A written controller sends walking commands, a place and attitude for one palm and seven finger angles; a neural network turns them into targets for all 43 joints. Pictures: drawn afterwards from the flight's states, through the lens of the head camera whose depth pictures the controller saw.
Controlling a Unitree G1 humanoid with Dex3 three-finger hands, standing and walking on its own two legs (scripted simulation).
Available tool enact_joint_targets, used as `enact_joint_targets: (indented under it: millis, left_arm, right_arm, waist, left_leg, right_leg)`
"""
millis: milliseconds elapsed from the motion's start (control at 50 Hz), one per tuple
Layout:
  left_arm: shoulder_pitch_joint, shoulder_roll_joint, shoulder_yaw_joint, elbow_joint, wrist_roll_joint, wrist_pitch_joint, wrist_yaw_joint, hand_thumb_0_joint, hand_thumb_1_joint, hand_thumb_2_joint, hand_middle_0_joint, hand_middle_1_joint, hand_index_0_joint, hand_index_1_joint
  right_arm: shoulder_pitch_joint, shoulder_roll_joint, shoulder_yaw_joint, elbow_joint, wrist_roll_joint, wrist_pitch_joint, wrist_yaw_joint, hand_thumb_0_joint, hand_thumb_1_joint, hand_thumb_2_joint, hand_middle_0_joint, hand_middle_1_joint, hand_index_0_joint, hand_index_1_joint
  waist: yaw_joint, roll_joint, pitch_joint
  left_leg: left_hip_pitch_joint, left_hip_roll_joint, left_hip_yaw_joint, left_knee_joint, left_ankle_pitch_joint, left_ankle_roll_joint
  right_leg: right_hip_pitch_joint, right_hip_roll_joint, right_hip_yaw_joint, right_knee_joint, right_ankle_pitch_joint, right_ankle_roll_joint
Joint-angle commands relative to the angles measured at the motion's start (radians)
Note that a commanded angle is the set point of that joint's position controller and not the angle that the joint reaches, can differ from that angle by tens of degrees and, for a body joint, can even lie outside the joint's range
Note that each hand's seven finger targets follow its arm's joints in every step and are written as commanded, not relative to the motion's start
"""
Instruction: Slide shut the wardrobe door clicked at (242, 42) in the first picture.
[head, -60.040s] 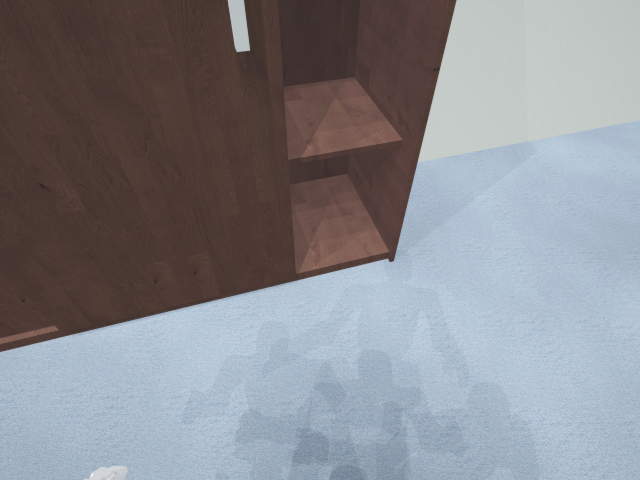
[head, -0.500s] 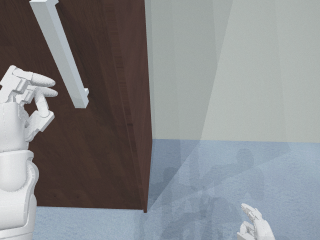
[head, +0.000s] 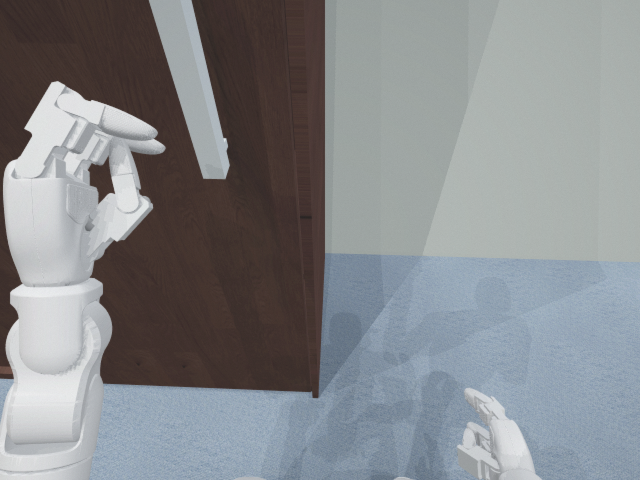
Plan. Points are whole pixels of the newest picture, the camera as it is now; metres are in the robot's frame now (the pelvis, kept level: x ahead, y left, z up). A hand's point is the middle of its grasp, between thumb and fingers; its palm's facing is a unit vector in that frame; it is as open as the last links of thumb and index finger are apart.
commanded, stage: stop walking and hold the door there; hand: left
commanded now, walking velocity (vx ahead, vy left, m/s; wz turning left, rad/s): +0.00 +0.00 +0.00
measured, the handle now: (197, 69) +0.44 +0.16 +0.29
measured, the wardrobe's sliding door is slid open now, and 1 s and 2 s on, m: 0.00 0.00 0.00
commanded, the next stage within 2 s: loosen the grip on the handle in 0.92 s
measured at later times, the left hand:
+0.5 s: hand (132, 249) +0.23 +0.16 +0.25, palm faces +0.07 -0.97 -0.23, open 4.6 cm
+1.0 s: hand (151, 241) +0.24 +0.14 +0.26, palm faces -0.01 -0.98 -0.19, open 4.6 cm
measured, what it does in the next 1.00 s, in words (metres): stands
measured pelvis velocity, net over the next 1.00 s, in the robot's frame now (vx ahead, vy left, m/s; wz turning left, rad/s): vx -0.01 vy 0.05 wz -0.04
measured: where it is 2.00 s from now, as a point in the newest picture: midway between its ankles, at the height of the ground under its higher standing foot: outside the picture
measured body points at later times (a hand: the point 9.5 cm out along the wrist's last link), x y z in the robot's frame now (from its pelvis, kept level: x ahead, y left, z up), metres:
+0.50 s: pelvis -0.02 +0.04 +0.02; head -0.03 +0.03 +0.47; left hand +0.22 +0.21 +0.26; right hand +0.15 -0.19 -0.06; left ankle +0.06 +0.17 -0.71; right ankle +0.02 -0.10 -0.71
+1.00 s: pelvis -0.01 +0.05 +0.03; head -0.01 +0.04 +0.48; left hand +0.23 +0.20 +0.27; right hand +0.18 -0.16 -0.05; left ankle +0.06 +0.17 -0.71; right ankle +0.02 -0.10 -0.71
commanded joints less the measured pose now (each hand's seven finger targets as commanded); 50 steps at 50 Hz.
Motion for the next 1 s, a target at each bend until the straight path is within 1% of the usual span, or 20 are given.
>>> enact_joint_targets:
  millis: [0, 20, 40, 60, 80, 120, 140, 160, 180, 200, 240, 260, 300, 340, 400, 480, 600, 820, 880, 980]
  left_arm:
    - [-0.162, 0.082, -0.001, -0.176, 0.015, -0.061, 0.001, 0.000, 0.900, 0.900, -0.450, -1.400, -0.450, -1.400]
    - [-0.162, 0.098, 0.020, -0.168, 0.026, -0.058, -0.001, 0.000, 0.900, 0.900, -0.450, -1.400, -0.450, -1.400]
    - [-0.157, 0.136, 0.045, -0.156, 0.032, -0.051, -0.001, 0.000, 0.900, 0.900, -0.450, -1.400, -0.450, -1.400]
    - [-0.160, 0.111, 0.011, -0.157, 0.018, -0.039, -0.010, 0.000, 0.900, 0.900, -0.450, -1.400, -0.450, -1.400]
    - [-0.154, 0.105, 0.013, -0.172, 0.014, -0.027, -0.016, 0.000, 0.900, 0.900, -0.450, -1.400, -0.450, -1.400]
    - [-0.169, 0.106, 0.026, -0.210, 0.015, -0.024, -0.022, 0.000, 0.900, 0.900, -0.450, -1.400, -0.450, -1.400]
    - [-0.168, 0.098, 0.006, -0.237, 0.012, -0.034, -0.022, 0.000, 0.900, 0.900, -0.450, -1.400, -0.450, -1.400]
    - [-0.150, 0.055, -0.028, -0.242, 0.012, -0.048, -0.025, 0.000, 0.900, 0.900, -0.450, -1.400, -0.450, -1.400]
    - [-0.150, 0.034, -0.041, -0.226, 0.017, -0.059, -0.023, 0.000, 0.900, 0.900, -0.450, -1.400, -0.450, -1.400]
    - [-0.158, 0.013, -0.061, -0.214, 0.032, -0.063, -0.022, 0.000, 0.900, 0.900, -0.450, -1.400, -0.450, -1.400]
    - [-0.117, 0.026, -0.073, -0.200, 0.039, -0.066, -0.017, 0.000, 0.900, 0.900, -0.450, -1.400, -0.450, -1.400]
    - [-0.108, 0.008, -0.096, -0.201, 0.042, -0.064, -0.018, 0.000, 0.900, 0.900, -0.450, -1.400, -0.450, -1.400]
    - [-0.114, 0.060, -0.054, -0.215, 0.028, -0.055, -0.014, 0.000, 0.900, 0.900, -0.450, -1.400, -0.450, -1.400]
    - [-0.056, 0.096, -0.004, -0.171, 0.016, -0.032, -0.011, 0.000, 0.900, 0.900, -0.450, -1.400, -0.450, -1.400]
    - [-0.078, 0.061, -0.032, -0.199, 0.016, -0.040, -0.019, 0.000, 0.900, 0.900, -0.450, -1.400, -0.450, -1.400]
    - [-0.076, 0.028, -0.072, -0.203, 0.026, -0.060, -0.018, 0.000, 0.900, 0.900, -0.450, -1.400, -0.450, -1.400]
    - [-0.076, -0.024, -0.147, -0.235, 0.042, -0.077, -0.017, 0.000, 0.900, 0.900, -0.450, -1.400, -0.450, -1.400]
    - [-0.051, -0.014, -0.143, -0.244, 0.029, -0.080, -0.027, 0.000, 0.900, 0.900, -0.450, -1.400, -0.450, -1.400]
    - [-0.047, -0.046, -0.185, -0.242, 0.027, -0.078, -0.032, 0.000, 0.900, 0.900, -0.450, -1.400, -0.450, -1.400]
    - [-0.026, -0.024, -0.162, -0.214, 0.029, -0.075, -0.030, 0.000, 0.900, 0.900, -0.450, -1.400, -0.450, -1.400]
  right_arm:
    - [-0.081, -0.090, -0.041, -0.145, 0.009, -0.089, -0.001, 0.000, -0.900, -0.900, 0.200, 0.300, 0.200, 0.300]
    - [-0.092, -0.087, -0.033, -0.143, 0.007, -0.085, 0.004, 0.000, -0.900, -0.900, 0.200, 0.300, 0.200, 0.300]
    - [-0.088, -0.069, -0.037, -0.148, 0.012, -0.080, 0.001, 0.000, -0.900, -0.900, 0.200, 0.300, 0.200, 0.300]
    - [-0.101, -0.046, -0.035, -0.158, 0.010, -0.077, 0.001, 0.000, -0.900, -0.900, 0.200, 0.300, 0.200, 0.300]
    - [-0.104, -0.047, -0.033, -0.147, 0.002, -0.072, -0.003, 0.000, -0.900, -0.900, 0.200, 0.300, 0.200, 0.300]
    - [-0.109, -0.045, -0.012, -0.129, -0.005, -0.064, -0.010, 0.000, -0.900, -0.900, 0.200, 0.300, 0.200, 0.300]
    - [-0.121, -0.068, -0.019, -0.129, -0.005, -0.065, -0.016, 0.000, -0.900, -0.900, 0.200, 0.300, 0.200, 0.300]
    - [-0.120, -0.075, -0.018, -0.144, -0.002, -0.071, -0.015, 0.000, -0.900, -0.900, 0.200, 0.300, 0.200, 0.300]
    - [-0.126, -0.084, -0.020, -0.157, 0.007, -0.078, -0.011, 0.000, -0.900, -0.900, 0.200, 0.300, 0.200, 0.300]
    - [-0.129, -0.072, -0.017, -0.166, 0.005, -0.078, -0.010, 0.000, -0.900, -0.900, 0.200, 0.300, 0.200, 0.300]
    - [-0.111, -0.066, -0.021, -0.168, 0.006, -0.079, -0.006, 0.000, -0.900, -0.900, 0.200, 0.300, 0.200, 0.300]
    - [-0.105, -0.057, -0.015, -0.170, 0.001, -0.084, -0.002, 0.000, -0.900, -0.900, 0.200, 0.300, 0.200, 0.300]
    - [-0.102, -0.050, -0.012, -0.153, -0.012, -0.092, -0.003, 0.000, -0.900, -0.900, 0.200, 0.300, 0.200, 0.300]
    - [-0.088, -0.064, -0.031, -0.136, -0.005, -0.087, -0.008, 0.000, -0.900, -0.900, 0.200, 0.300, 0.200, 0.300]
    - [-0.110, -0.060, -0.018, -0.139, -0.007, -0.084, -0.012, 0.000, -0.900, -0.900, 0.200, 0.300, 0.200, 0.300]
    - [-0.119, -0.067, -0.019, -0.157, -0.003, -0.091, -0.018, 0.000, -0.900, -0.900, 0.200, 0.300, 0.200, 0.300]
    - [-0.108, -0.070, -0.024, -0.160, -0.008, -0.112, -0.012, 0.000, -0.900, -0.900, 0.200, 0.300, 0.200, 0.300]
    - [-0.106, -0.057, -0.023, -0.155, -0.010, -0.108, -0.009, 0.000, -0.900, -0.900, 0.200, 0.300, 0.200, 0.300]
    - [-0.114, -0.057, -0.020, -0.157, -0.010, -0.108, -0.008, 0.000, -0.900, -0.900, 0.200, 0.300, 0.200, 0.300]
    - [-0.117, -0.058, -0.021, -0.154, -0.012, -0.099, -0.010, 0.000, -0.900, -0.900, 0.200, 0.300, 0.200, 0.300]
  waist:
    - [0.011, 0.215, -0.226]
    - [0.019, 0.153, -0.204]
    - [0.009, -0.061, -0.193]
    - [-0.006, -0.309, -0.160]
    - [-0.003, -0.353, -0.140]
    - [-0.022, -0.193, -0.142]
    - [-0.016, -0.042, -0.149]
    - [-0.006, 0.137, -0.183]
    - [-0.003, 0.253, -0.186]
    - [0.003, 0.266, -0.142]
    - [0.016, 0.116, -0.174]
    - [0.017, 0.061, -0.183]
    - [-0.007, -0.052, -0.199]
    - [-0.004, -0.161, -0.181]
    - [-0.012, -0.048, -0.182]
    - [-0.005, 0.063, -0.138]
    - [0.001, 0.069, -0.201]
    - [-0.006, 0.008, -0.230]
    - [-0.008, 0.004, -0.212]
    - [-0.005, -0.017, -0.191]
  left_leg:
    - [0.075, 0.157, -0.108, -0.188, 0.288, 0.171]
    - [-0.009, 0.115, -0.054, -0.119, 0.207, 0.135]
    - [-0.004, -0.001, 0.048, -0.020, 0.042, 0.069]
    - [0.020, -0.090, 0.105, 0.086, -0.101, 0.024]
    - [0.088, -0.083, 0.083, 0.125, -0.118, 0.024]
    - [0.174, -0.075, 0.080, -0.035, -0.036, 0.028]
    - [0.199, -0.032, 0.028, -0.168, -0.018, 0.034]
    - [0.152, 0.039, -0.071, -0.304, -0.120, 0.054]
    - [-0.012, 0.118, -0.182, -0.455, -0.400, 0.094]
    - [-0.137, 0.153, -0.229, -0.492, -0.472, 0.138]
    - [-0.053, 0.113, -0.123, -0.355, -0.285, 0.131]
    - [0.022, 0.055, -0.043, -0.252, -0.142, 0.100]
    - [0.118, -0.041, 0.062, -0.100, 0.031, 0.040]
    - [0.164, -0.059, 0.060, -0.063, -0.019, 0.034]
    - [0.210, -0.029, 0.033, -0.164, 0.046, 0.040]
    - [0.122, 0.019, -0.031, -0.326, -0.153, 0.053]
    - [0.148, 0.015, -0.008, -0.319, -0.067, 0.052]
    - [0.232, -0.014, 0.037, -0.259, 0.122, 0.041]
    - [0.235, -0.013, 0.032, -0.271, 0.100, 0.041]
    - [0.217, -0.020, 0.033, -0.273, 0.080, 0.041]
  right_leg:
    - [0.125, 0.100, -0.056, -0.054, -0.067, -0.012]
    - [0.222, 0.086, -0.037, -0.186, 0.073, -0.016]
    - [0.201, 0.027, 0.088, -0.327, 0.124, -0.033]
    - [0.082, -0.087, 0.257, -0.449, 0.026, -0.081]
    - [-0.038, -0.129, 0.280, -0.525, -0.174, -0.110]
    - [-0.076, -0.047, 0.142, -0.427, -0.166, -0.089]
    - [-0.054, 0.025, 0.068, -0.313, -0.099, -0.057]
    - [0.013, 0.105, -0.013, -0.202, -0.084, -0.018]
    - [0.150, 0.159, -0.052, -0.054, -0.090, -0.002]
    - [0.224, 0.167, -0.039, 0.013, -0.028, -0.008]
    - [0.251, 0.136, -0.029, -0.151, 0.040, -0.021]
    - [0.229, 0.112, -0.003, -0.297, 0.071, -0.034]
    - [0.146, -0.009, 0.182, -0.445, 0.178, -0.090]
    - [0.043, -0.026, 0.200, -0.516, -0.072, -0.088]
    - [0.035, 0.040, 0.096, -0.468, -0.031, -0.058]
    - [0.099, 0.111, 0.019, -0.416, -0.049, -0.027]
    - [0.169, 0.107, 0.016, -0.400, 0.082, -0.031]
    - [0.156, 0.097, 0.006, -0.450, 0.192, -0.030]
    - [0.143, 0.097, 0.001, -0.458, 0.175, -0.028]
    - [0.133, 0.093, 0.003, -0.482, 0.150, -0.027]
